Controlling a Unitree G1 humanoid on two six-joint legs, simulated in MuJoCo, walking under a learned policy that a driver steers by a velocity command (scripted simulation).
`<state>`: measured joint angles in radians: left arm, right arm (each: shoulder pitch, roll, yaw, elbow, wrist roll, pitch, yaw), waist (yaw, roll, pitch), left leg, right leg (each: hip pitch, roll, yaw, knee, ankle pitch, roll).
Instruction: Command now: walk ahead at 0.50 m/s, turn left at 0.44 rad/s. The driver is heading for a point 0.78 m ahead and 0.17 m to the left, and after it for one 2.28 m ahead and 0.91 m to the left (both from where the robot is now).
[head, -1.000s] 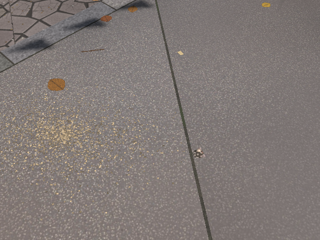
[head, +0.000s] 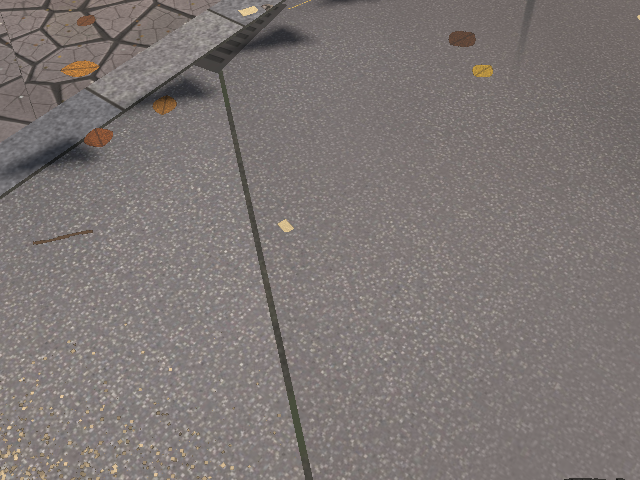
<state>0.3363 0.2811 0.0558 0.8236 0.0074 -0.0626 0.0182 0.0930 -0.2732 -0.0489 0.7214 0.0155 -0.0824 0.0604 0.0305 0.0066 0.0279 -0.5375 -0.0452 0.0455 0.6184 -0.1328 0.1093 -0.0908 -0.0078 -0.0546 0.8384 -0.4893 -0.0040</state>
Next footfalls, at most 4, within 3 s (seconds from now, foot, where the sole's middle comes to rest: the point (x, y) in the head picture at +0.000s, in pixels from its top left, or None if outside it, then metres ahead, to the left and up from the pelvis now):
0.44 right None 0.44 -0.09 -0.75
0.96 left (212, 409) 0.58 0.28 -0.75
1.44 right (271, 304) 0.84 0.18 -0.75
1.88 left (166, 326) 0.77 0.41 -0.75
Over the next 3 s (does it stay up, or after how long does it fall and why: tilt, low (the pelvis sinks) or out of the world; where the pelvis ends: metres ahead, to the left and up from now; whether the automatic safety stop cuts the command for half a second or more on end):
stays up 0.84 0.28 0.03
